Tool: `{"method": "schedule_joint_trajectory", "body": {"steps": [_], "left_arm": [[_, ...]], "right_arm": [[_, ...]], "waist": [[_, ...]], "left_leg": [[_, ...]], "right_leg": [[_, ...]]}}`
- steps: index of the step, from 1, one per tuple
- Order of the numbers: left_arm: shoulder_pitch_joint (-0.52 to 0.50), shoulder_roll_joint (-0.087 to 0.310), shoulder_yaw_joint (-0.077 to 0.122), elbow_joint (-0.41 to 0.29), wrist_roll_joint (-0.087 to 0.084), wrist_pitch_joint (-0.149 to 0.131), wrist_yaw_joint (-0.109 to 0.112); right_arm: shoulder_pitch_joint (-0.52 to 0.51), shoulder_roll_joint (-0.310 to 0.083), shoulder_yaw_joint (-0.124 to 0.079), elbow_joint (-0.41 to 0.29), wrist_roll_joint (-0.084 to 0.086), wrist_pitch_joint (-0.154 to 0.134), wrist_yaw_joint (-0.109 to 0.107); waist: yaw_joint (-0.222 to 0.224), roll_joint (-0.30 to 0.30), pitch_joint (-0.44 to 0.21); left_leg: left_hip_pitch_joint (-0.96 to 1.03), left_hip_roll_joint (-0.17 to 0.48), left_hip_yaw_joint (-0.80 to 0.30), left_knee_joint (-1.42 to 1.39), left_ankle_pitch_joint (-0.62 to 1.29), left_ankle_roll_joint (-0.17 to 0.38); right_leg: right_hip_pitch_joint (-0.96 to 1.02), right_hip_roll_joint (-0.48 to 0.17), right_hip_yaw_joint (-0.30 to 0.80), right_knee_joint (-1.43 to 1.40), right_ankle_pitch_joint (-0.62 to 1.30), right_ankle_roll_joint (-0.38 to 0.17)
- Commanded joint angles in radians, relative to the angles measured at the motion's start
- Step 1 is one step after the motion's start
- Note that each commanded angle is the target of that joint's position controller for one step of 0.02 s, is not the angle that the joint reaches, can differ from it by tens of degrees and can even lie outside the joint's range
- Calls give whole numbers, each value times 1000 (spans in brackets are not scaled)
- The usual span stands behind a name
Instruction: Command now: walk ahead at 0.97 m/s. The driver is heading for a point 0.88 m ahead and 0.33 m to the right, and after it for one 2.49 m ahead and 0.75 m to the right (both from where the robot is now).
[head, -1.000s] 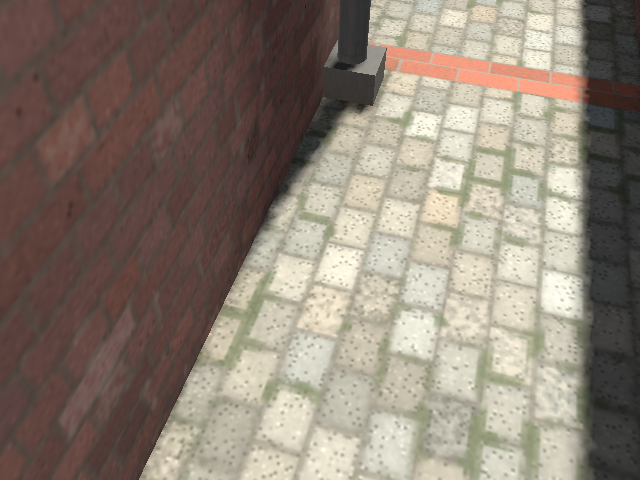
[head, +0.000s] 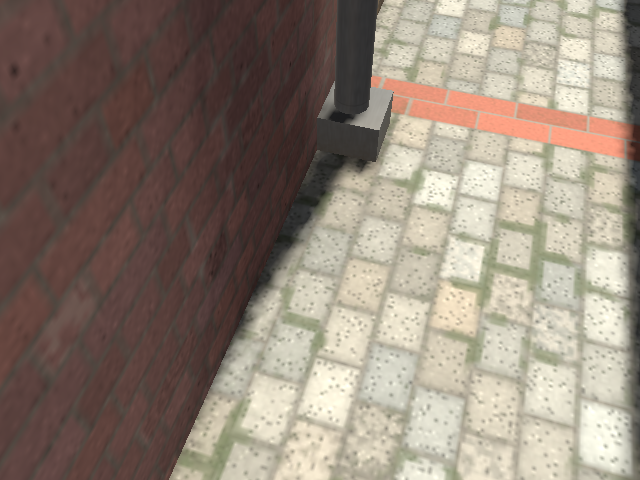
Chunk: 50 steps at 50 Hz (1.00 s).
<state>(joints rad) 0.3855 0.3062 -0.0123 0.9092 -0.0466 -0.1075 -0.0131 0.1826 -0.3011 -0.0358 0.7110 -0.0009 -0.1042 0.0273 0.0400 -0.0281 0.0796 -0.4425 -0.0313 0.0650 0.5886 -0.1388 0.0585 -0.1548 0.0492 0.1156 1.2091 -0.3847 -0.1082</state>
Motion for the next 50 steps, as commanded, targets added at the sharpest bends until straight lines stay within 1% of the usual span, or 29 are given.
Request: {"method": "schedule_joint_trajectory", "body": {"steps": [1, 5, 9, 13, 17, 19, 20, 21, 22, 23, 24, 25, 26, 28, 30, 32, 34, 37, 38, 39, 42, 43, 44, 45, 46, 47, 48, 49, 50], "left_arm": [[-121, 130, 24, -133, 5, -43, 3], [-102, 64, 26, -133, 26, 27, -1], [-270, 77, 37, -173, 47, 25, -21], [-399, 62, 42, -183, 29, 10, -64], [-441, 102, 57, -224, 20, 10, -87], [-306, 157, 85, -232, 14, 16, -85], [-68, 198, 113, -178, 15, 26, -80], [144, 257, 145, -113, 14, 38, -73], [125, 373, 157, -79, 41, 51, -75], [105, 334, 150, -131, 33, 42, -63], [115, 244, 137, -155, 36, 20, -49], [96, 222, 134, -173, 43, 9, -49], [31, 209, 128, -194, 44, -4, -53], [-48, 173, 116, -208, 39, -8, -34], [-25, 154, 113, -193, 24, -10, -26], [47, 134, 109, -155, 2, -3, -5], [41, 136, 108, -154, 3, -2, 12], [129, 103, 107, -123, 0, 21, 25], [140, 116, 109, -109, 3, 24, 24], [154, 93, 109, -87, 1, 23, 24], [123, 111, 114, -71, -4, 18, 16], [68, 163, 124, -79, 25, 24, 4], [7, 151, 115, -118, 43, 28, -3], [164, -15, 72, -132, 28, 22, -13], [194, -10, 44, -159, -44, 21, -3], [105, 75, 60, -138, -44, 34, 11], [-10, 122, 71, -152, -4, 36, 21], [-92, 120, 70, -185, 24, 37, 27], [-114, 113, 79, -206, 9, 43, 27]], "right_arm": [[166, -163, -51, 21, -19, -31, -11], [125, -160, -36, 54, 10, -30, -40], [206, -177, -39, 78, 13, -19, -76], [278, -226, -49, 89, 18, -7, -97], [250, -245, -58, 85, 8, 31, -80], [222, -265, -61, 85, -11, 56, -75], [188, -283, -64, 75, -25, 72, -76], [193, -250, -49, 47, -29, 70, -88], [343, -21, 15, -6, -51, 40, -84], [382, -27, 30, -16, -10, -27, -66], [226, -147, 3, -22, 15, -67, -54], [100, -168, -1, -53, 24, -86, -55], [39, -147, 3, -61, 5, -90, -72], [60, -152, -18, -54, 4, -79, -73], [19, -149, -28, -55, -2, -50, -72], [-95, -123, -22, -98, -34, -49, -71], [-205, -125, -23, -137, -29, -57, -67], [-365, -40, -5, -196, -20, -71, -37], [-368, -40, -8, -202, -31, -72, -24], [-355, -40, -16, -206, -11, -69, -25], [-219, -157, -65, -185, 34, -70, -45], [-93, -221, -92, -178, 40, -64, -54], [145, -234, -101, -122, 39, -52, -70], [292, -274, -101, -88, -15, -42, -75], [307, -235, -94, -45, -32, -37, -53], [226, -151, -81, -71, -25, -27, -66], [216, -128, -79, -41, -6, -5, -75], [181, -118, -73, -13, -25, 9, -67], [143, -74, -61, 8, -37, 5, -50]], "waist": [[-58, 0, -109], [35, 82, 30], [-4, 101, 86], [-39, 124, 98], [-32, 211, 92], [68, 275, -29], [183, 298, -147], [263, 191, -241], [51, -331, -268], [25, -429, -454], [85, -222, -366], [88, -55, -277], [50, 87, -212], [-44, 49, -173], [-55, -14, -66], [-18, -23, 40], [8, -19, 92], [92, 25, 84], [98, 4, 63], [94, -38, 44], [-34, -74, -46], [-131, -114, -147], [-242, -174, -313], [-176, 210, -503], [-136, 524, -618], [-162, 353, -404], [-191, 134, -244], [-188, 6, -101], [-154, 24, -68]], "left_leg": [[448, 345, -605, -430, -350, 174], [204, 287, -384, -552, -277, 146], [179, 230, -165, -581, -130, 110], [241, 246, -45, -623, -71, 60], [517, 329, 68, -514, 192, 12], [575, 342, 100, -238, 695, 0], [534, 326, 120, 23, 902, -4], [313, 295, 108, 348, 890, -21], [-99, 133, 38, 728, -237, -77], [-243, 31, -143, 916, -410, -57], [-343, 63, -223, 930, -314, -20], [-365, 82, -210, 885, -272, -6], [-281, 118, -207, 790, -236, -5], [-127, 142, -236, 654, -213, -28], [-113, 133, -202, 525, -244, -56], [-163, 108, -193, 387, -139, -95], [-164, 72, -172, 204, 34, -124], [-51, 3, -88, -49, 280, -116], [50, -24, -74, -100, 354, -105], [126, -36, -91, -145, 373, -103], [256, -30, -158, -177, 203, -73], [396, -41, -113, -137, 118, -67], [676, 56, -177, -21, 16, -37], [1084, 348, -606, -34, -318, 141], [1117, 494, -1028, -218, -694, 197], [928, 436, -909, -267, -624, 133], [777, 400, -689, -279, -394, 103], [630, 361, -566, -298, -168, 106], [562, 303, -450, -294, -38, 96]], "right_leg": [[-510, -142, 61, 90, 91, -6], [-489, -198, 50, -31, 192, 89], [-542, -180, -27, -260, 505, 177], [-380, -120, -96, -557, 702, 164], [-461, -92, -129, -589, 489, 98], [-320, -34, -174, -523, 269, 33], [-103, 21, -214, -496, 184, -8], [211, 41, -151, -488, 179, -26], [434, -113, 309, -606, -85, -140], [547, -237, 809, -890, -384, -259], [515, -239, 810, -941, -285, -210], [408, -228, 717, -898, -153, -186], [238, -202, 628, -894, 18, -155], [37, -161, 556, -896, 161, -165], [-71, -134, 451, -947, 200, -187], [-100, -107, 426, -1015, 161, -197], [-117, -67, 368, -1044, 211, -179], [-136, -42, 301, -1049, 373, -126], [-160, -37, 307, -1043, 411, -103], [-136, -43, 332, -1036, 425, -92], [84, -87, 364, -861, 662, -65], [95, -62, 336, -685, 834, -40], [-17, -42, 312, -421, 793, -7], [-353, 62, 239, -26, 172, 24], [-519, 31, 176, 212, -156, 31], [-576, -55, 105, 265, -45, 33], [-586, -93, 42, 261, -10, 37], [-594, -119, 13, 282, -1, 49], [-592, -159, 11, 264, 25, 37]]}}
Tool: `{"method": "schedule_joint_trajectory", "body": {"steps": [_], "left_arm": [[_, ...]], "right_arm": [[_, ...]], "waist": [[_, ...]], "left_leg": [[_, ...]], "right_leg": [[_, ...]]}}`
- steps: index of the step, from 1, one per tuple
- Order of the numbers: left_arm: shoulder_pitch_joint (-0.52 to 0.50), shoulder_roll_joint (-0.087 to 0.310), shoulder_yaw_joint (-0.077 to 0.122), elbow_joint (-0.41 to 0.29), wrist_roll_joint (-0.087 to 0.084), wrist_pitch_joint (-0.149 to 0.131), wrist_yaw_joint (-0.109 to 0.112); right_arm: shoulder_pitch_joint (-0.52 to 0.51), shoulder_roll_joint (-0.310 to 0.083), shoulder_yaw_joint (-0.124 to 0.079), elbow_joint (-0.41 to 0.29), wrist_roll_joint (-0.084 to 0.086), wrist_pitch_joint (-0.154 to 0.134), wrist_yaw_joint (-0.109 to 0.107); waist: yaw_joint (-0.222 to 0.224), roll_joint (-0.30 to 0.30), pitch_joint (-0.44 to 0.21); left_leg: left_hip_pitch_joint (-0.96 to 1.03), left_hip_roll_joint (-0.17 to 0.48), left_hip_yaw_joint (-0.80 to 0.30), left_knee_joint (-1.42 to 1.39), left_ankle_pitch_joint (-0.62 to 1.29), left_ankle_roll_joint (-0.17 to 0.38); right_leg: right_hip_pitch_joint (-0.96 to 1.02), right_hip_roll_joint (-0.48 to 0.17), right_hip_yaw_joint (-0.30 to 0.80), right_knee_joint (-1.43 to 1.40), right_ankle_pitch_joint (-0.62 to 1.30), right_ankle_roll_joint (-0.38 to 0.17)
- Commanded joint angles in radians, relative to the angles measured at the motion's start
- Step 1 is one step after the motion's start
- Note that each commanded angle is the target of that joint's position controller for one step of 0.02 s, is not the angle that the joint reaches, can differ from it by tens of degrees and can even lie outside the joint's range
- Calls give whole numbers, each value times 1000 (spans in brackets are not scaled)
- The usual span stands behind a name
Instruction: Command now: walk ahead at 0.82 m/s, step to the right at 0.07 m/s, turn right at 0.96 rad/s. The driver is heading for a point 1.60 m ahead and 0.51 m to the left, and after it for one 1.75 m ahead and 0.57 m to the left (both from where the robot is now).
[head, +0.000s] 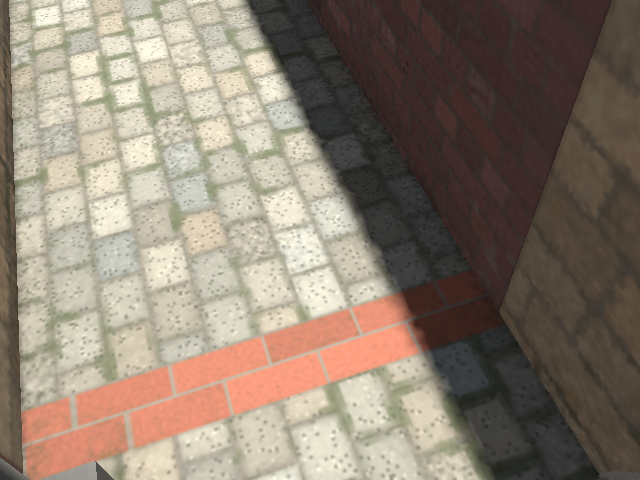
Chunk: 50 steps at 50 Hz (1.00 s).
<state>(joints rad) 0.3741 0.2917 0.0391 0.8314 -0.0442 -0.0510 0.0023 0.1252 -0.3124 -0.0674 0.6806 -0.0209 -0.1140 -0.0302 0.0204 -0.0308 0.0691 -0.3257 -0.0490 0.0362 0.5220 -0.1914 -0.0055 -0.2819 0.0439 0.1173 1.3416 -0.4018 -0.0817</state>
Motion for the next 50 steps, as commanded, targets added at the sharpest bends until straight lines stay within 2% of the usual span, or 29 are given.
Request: {"method": "schedule_joint_trajectory", "body": {"steps": [1, 2, 3, 4, 5, 6, 7, 9, 11, 12, 13, 14, 15, 18, 21, 25, 28, 31, 32, 33, 34, 35, 36, 37, 38, 41, 44, 48, 50], "left_arm": [[-123, 118, 31, -147, -8, 7, 30], [-113, 65, 20, -175, -37, 18, 30], [-140, 45, 7, -213, -31, 28, 18], [-160, 45, 6, -218, -35, 37, 11], [-95, 83, 14, -218, -39, 30, 8], [-72, 68, 6, -173, -35, 15, -4], [-53, 76, 13, -150, -22, 6, -9], [-98, 94, 11, -169, -21, 17, 12], [54, 193, 44, -146, 1, 17, 39], [172, 308, 57, -116, 40, 16, 61], [234, 372, 69, -114, 67, 6, 64], [177, 284, 31, -113, 50, -10, 58], [130, 277, 26, -103, 52, -22, 47], [2, 156, -3, -113, 97, -20, 52], [-7, 162, 5, -100, 81, -32, 51], [-121, 197, 21, -116, 66, -29, 74], [-78, 259, 53, -112, 57, -29, 84], [-211, 319, 73, -161, 59, 12, 81], [-258, 314, 79, -177, 58, 8, 78], [-275, 238, 64, -182, 55, 2, 73], [-267, 74, 18, -180, 55, -15, 70], [28, -36, -7, -270, 68, -57, 63], [-111, 90, 5, -288, 17, -91, 57], [-212, 170, 27, -286, 10, -105, 56], [-256, 177, 27, -264, 37, -99, 71], [-247, 164, 24, -239, 46, -71, 69], [-339, 164, 37, -252, 60, -85, 51], [-511, 62, 21, -306, 71, -99, 31], [-514, 51, 26, -315, 57, -106, 15]], "right_arm": [[180, -67, -26, 65, -20, 13, 11], [196, -15, -15, 115, -3, 7, 19], [160, 17, -3, 137, 14, 11, 24], [37, -16, -6, 115, 13, 3, 20], [-14, -25, -12, 69, 27, 11, 23], [-18, -79, -28, 75, 25, 1, 26], [38, -96, -31, 81, 9, 7, 45], [124, -135, -23, 107, 34, 9, 72], [211, -141, -2, 120, 27, 44, 84], [226, -56, 29, 32, -17, 75, 78], [335, -45, 32, 19, 25, 76, 77], [207, -145, 10, -31, 44, 98, 75], [149, -141, 18, -87, 38, 94, 77], [188, -113, 21, -108, 16, 114, 96], [172, -5, 50, -140, 35, 143, 127], [50, 12, 55, -184, 40, 113, 144], [82, -27, 27, -134, 47, 80, 161], [378, -152, -40, -48, 99, 96, 144], [528, -211, -70, -4, 96, 106, 129], [637, -262, -88, 68, 85, 108, 108], [519, -272, -75, 77, 57, 106, 104], [299, -379, -72, -27, 50, 73, 116], [294, -280, -66, -56, 55, 58, 109], [306, -222, -62, -65, 32, 37, 98], [287, -181, -49, -57, 29, 17, 110], [207, -118, -23, -56, 35, 4, 85], [311, -114, -22, -52, 54, 26, 61], [324, -129, -37, -24, 92, 42, 31], [351, -110, -43, 0, 80, 55, 30]], "waist": [[-104, 79, 18], [-70, 121, -15], [-31, 154, -12], [2, 150, 93], [54, 142, 27], [46, 160, 24], [37, 124, 6], [60, 41, 90], [186, -44, 2], [160, -248, -98], [122, -270, -356], [120, -83, -243], [90, -121, -133], [-24, -94, -49], [-56, -84, -3], [-101, -117, 133], [-114, -117, 89], [-296, -266, -118], [-382, -274, -207], [-403, -128, -208], [-310, 258, -2], [7, 568, -229], [-75, 454, -234], [-87, 284, -126], [-66, 74, -126], [1, 90, -32], [-54, 43, 27], [-136, 39, 90], [-150, 79, 79]], "left_leg": [[382, 328, -339, -198, 446, 163], [377, 314, -232, -214, 401, 152], [316, 275, -156, -245, 317, 134], [198, 302, -118, -249, 637, 121], [-21, 182, 51, -356, 6, 141], [-195, 92, 122, -376, -190, 156], [-254, 122, 90, -369, -208, 202], [-154, 183, 31, -321, 114, 226], [-56, 157, 23, 34, 365, 164], [-211, 47, 25, 435, -95, 79], [-236, -80, -249, 703, -383, 65], [-356, -37, -315, 860, -306, 50], [-492, -3, -280, 902, -236, 50], [-476, 95, -248, 844, 33, 54], [-460, 141, -213, 794, 60, 20], [-327, 128, -53, 378, 245, -22], [-90, 62, 59, 165, 408, -11], [147, 10, 84, 285, 162, 69], [352, -2, 69, 296, 116, 116], [515, -22, 14, 212, 93, 160], [412, -4, -143, 146, 136, 237], [552, 137, -793, -77, -348, 453], [476, 174, -923, -261, -555, 423], [363, 174, -888, -301, -485, 386], [262, 170, -847, -294, -468, 324], [81, 124, -795, -301, -361, 320], [127, 119, -723, -292, -163, 297], [-45, 28, -556, -340, -98, 225], [-94, 17, -564, -339, -126, 209]], "right_leg": [[-465, -153, -22, 194, -40, 29], [-480, -201, -25, 173, -50, 11], [-468, -244, -7, 69, -22, 17], [-473, -220, -27, 3, -34, 46], [-205, -227, -58, -297, -34, 61], [104, -171, -117, -456, 143, 94], [264, -127, -155, -447, 207, 110], [232, -105, -161, -583, 218, 51], [390, -75, -135, -698, 171, -21], [519, -349, 244, -773, 289, -97], [548, -560, 827, -1047, -216, -237], [487, -554, 801, -1106, -458, -151], [464, -527, 622, -1078, -337, -110], [305, -414, 163, -997, 215, -19], [232, -405, -55, -1048, 418, 8], [66, -314, -312, -1210, 394, 47], [134, -296, -377, -1191, 581, 49], [249, -341, -371, -840, 1143, 38], [164, -354, -345, -617, 1215, 34], [15, -287, -307, -301, 821, 77], [-248, -90, -257, 178, -154, 122], [-508, -14, -31, 364, -283, 107], [-511, -41, 53, 298, -116, 58], [-526, -50, 38, 211, -18, 34], [-424, -102, 51, 98, 50, 20], [-318, -126, 107, -129, 151, 32], [-386, -120, 101, -388, 222, 55], [-208, -54, -45, -724, 519, 91], [-41, -24, -52, -789, 588, 107]]}}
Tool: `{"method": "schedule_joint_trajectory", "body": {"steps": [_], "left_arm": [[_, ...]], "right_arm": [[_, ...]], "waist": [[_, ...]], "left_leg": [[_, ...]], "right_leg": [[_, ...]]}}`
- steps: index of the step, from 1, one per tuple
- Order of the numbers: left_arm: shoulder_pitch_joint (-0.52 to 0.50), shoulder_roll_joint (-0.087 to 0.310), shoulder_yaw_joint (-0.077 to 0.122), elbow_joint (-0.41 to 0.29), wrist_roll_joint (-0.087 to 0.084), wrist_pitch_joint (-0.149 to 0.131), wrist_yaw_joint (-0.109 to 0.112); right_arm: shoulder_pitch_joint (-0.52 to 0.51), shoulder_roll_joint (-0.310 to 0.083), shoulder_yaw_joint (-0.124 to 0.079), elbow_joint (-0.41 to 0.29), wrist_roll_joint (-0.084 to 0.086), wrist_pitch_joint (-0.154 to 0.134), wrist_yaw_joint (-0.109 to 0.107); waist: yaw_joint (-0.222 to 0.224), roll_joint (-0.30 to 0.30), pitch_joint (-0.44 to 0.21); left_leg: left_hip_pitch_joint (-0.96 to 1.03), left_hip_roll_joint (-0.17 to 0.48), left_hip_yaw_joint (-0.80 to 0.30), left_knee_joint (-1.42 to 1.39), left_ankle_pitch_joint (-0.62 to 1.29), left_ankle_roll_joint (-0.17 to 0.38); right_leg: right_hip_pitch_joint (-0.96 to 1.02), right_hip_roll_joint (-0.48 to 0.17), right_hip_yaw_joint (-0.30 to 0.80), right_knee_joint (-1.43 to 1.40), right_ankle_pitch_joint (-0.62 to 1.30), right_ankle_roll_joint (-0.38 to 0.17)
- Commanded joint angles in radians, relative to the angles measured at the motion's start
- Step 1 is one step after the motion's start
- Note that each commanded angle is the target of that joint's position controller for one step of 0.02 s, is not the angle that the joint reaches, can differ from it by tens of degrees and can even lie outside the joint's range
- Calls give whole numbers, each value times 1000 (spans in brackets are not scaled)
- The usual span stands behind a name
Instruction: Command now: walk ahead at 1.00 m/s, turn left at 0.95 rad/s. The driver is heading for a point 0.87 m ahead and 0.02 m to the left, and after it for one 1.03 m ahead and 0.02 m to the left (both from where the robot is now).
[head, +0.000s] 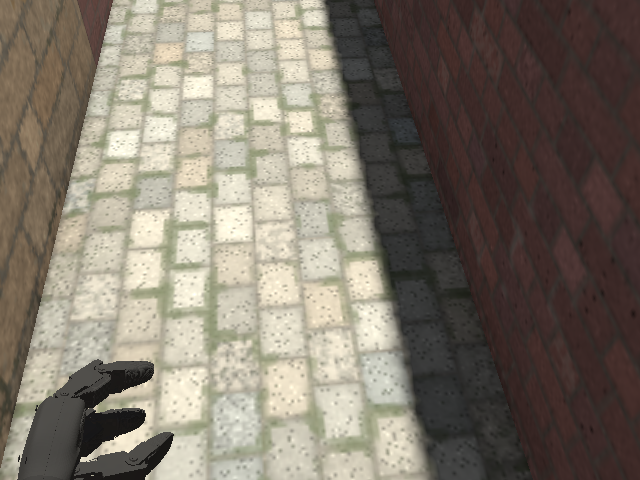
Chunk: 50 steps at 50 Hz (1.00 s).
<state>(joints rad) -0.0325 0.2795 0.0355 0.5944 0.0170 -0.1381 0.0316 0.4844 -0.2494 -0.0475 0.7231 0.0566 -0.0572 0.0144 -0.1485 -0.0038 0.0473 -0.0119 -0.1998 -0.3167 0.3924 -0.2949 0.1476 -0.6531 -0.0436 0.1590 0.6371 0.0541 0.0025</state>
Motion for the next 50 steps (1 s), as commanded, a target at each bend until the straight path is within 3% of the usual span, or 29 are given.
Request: {"method": "schedule_joint_trajectory", "body": {"steps": [1, 4, 6, 7, 8, 9, 10, 11, 12, 14, 16, 19, 20, 23, 25, 26, 27, 28, 29, 30, 31, 32, 33, 34, 35, 39, 43, 47, 50], "left_arm": [[-104, 70, 40, -86, -33, -19, -7], [-153, 123, 73, -125, -47, -22, -3], [168, 211, 127, -73, -67, -6, 11], [424, 242, 125, -16, -55, 11, 20], [473, 287, 115, 37, -13, 8, -16], [370, 196, 101, 20, 7, 16, -19], [377, 139, 90, 23, -12, 38, 0], [420, 151, 93, 66, 0, 57, 3], [421, 133, 77, 89, 15, 63, -5], [419, 80, 54, 162, 22, 50, -13], [411, 20, 30, 223, -21, 24, -32], [287, 70, 33, 241, -28, 2, -30], [249, 115, 43, 220, -26, 4, -17], [357, 213, 58, 253, -31, -6, -25], [440, 250, 53, 285, -40, 2, -36], [486, 235, 41, 310, -31, 11, -35], [555, 216, 34, 314, -38, 56, -36], [573, 255, 32, 322, -14, 73, -40], [513, 133, -2, 261, 41, 88, -45], [649, 3, -37, 238, 10, 72, -63], [508, 88, -16, 181, -58, 67, -81], [430, 81, -21, 110, -77, 70, -92], [408, 92, -25, 89, -69, 67, -88], [389, 118, -19, 83, -23, 79, -96], [406, 110, -16, 66, -19, 96, -108], [355, 68, -12, 16, -23, 127, -126], [238, 74, -2, -21, -28, 137, -123], [251, 116, 26, -7, -58, 108, -159], [562, 223, 90, 70, -88, 108, -139]], "right_arm": [[-19, -161, -64, -45, 9, 1, -16], [-7, -142, -79, -11, 15, -4, -29], [-94, -145, -78, -35, -22, -5, 1], [-83, -72, -50, -61, -54, 4, 13], [121, 21, -7, -84, 28, 11, 17], [52, -76, -8, -66, 64, 28, 7], [-81, -140, -26, -77, 10, 28, -3], [-131, -129, -24, -84, -19, 13, -5], [-222, -134, -26, -119, -25, -5, 3], [-192, -86, -19, -141, -4, 15, 12], [-157, -40, -8, -150, 25, 34, 2], [-271, -64, 1, -212, 24, 37, -9], [-318, -95, 0, -228, -18, 34, -10], [-473, -90, 9, -263, -16, 21, 16], [-496, -90, 10, -286, -16, 7, 41], [-509, -112, 8, -291, -26, 4, 47], [-287, -203, -36, -235, -32, 8, 32], [-28, -267, -72, -141, -32, 24, 6], [160, -343, -86, -75, -34, 28, -35], [191, -407, -79, -104, -76, 6, -54], [109, -351, -54, -77, -79, -10, -54], [37, -316, -50, -39, -71, -25, -51], [-55, -301, -48, -38, -76, -38, -43], [-140, -257, -40, -44, -76, -51, -43], [-182, -208, -23, -44, -78, -61, -45], [-206, -202, -21, -21, -63, -65, -57], [-196, -230, -22, -8, -83, -46, -76], [-238, -322, -42, -30, -78, -5, -76], [-285, -371, -56, -33, -70, 50, -67]], "waist": [[19, 94, 104], [26, 133, 62], [236, 201, -203], [303, 95, -403], [167, -463, -523], [195, -414, -413], [262, -259, -244], [290, -89, -180], [295, -4, -89], [244, -83, -3], [163, -81, 46], [76, -81, 162], [73, -53, 151], [147, 59, 179], [166, 26, 170], [168, -33, 84], [65, -65, -95], [-48, -65, -243], [-88, 56, -286], [3, 223, -480], [14, 163, -354], [72, 193, -160], [108, 145, -84], [147, 95, -59], [186, 106, -59], [209, 108, 33], [218, 147, 157], [275, 117, 110], [448, 292, -140]], "left_leg": [[-332, 152, -205, -196, 29, 49], [-136, 179, -238, -76, 295, 17], [-97, 154, -170, 278, 614, -22], [-266, 131, -102, 589, 245, -46], [-588, 37, -43, 919, -340, -78], [-701, 175, 58, 1072, -167, -85], [-748, 198, 135, 1104, -89, -102], [-770, 219, 181, 1127, -48, -111], [-793, 239, 184, 1136, -27, -107], [-813, 282, 192, 1220, -6, -100], [-812, 302, 146, 1205, -40, -78], [-812, 343, 118, 989, 15, -115], [-780, 357, 151, 815, 118, -131], [-541, 355, 280, 468, 290, -112], [-564, 293, 370, 366, 216, -78], [-555, 255, 411, 309, 154, -65], [-219, 181, 379, 193, 162, -72], [159, 166, 401, 294, 168, -93], [458, 384, 95, 330, 98, -79], [472, 703, -646, 24, -340, 101], [347, 641, -684, -154, -511, 51], [215, 627, -507, -152, -490, 22], [85, 604, -316, -156, -315, 4], [-43, 572, -149, -118, -120, -31], [-93, 541, -42, -112, 22, -42], [-124, 563, 221, -206, 199, -45], [-170, 491, 473, -309, 178, -87], [-105, 448, 614, -272, 407, -123], [-30, 451, 592, 129, 835, -108]], "right_leg": [[325, 76, -95, -151, 98, 32], [347, 81, -72, -250, 56, 30], [719, 26, -64, -155, -15, -9], [1054, -161, 147, -56, -273, -37], [1275, -415, 699, -218, -678, -228], [1117, -385, 709, -291, -866, -164], [990, -329, 490, -302, -666, -124], [925, -286, 354, -300, -537, -129], [833, -234, 274, -322, -455, -149], [708, -194, 185, -376, -441, -183], [574, -186, 124, -399, -425, -192], [351, -207, 21, -514, -323, -202], [353, -174, -53, -541, -295, -191], [377, -198, -137, -701, -237, -205], [605, -191, -193, -595, 237, -207], [750, -190, -212, -491, 489, -190], [743, -106, -248, -237, 451, -167], [567, -72, -251, 11, 394, -127], [212, 17, -181, 356, -297, -71], [57, 191, 82, 682, -700, -55], [-49, 140, 164, 802, -636, -23], [-149, 77, 88, 804, -544, -23], [-129, 11, 38, 764, -424, -30], [-61, -38, 37, 698, -316, -35], [-7, -59, 55, 670, -235, -46], [-68, -108, 12, 535, -143, -22], [-64, -60, -129, 402, 26, 23], [193, -5, -259, 188, 144, -23], [562, 80, -267, 253, -115, -82]]}}
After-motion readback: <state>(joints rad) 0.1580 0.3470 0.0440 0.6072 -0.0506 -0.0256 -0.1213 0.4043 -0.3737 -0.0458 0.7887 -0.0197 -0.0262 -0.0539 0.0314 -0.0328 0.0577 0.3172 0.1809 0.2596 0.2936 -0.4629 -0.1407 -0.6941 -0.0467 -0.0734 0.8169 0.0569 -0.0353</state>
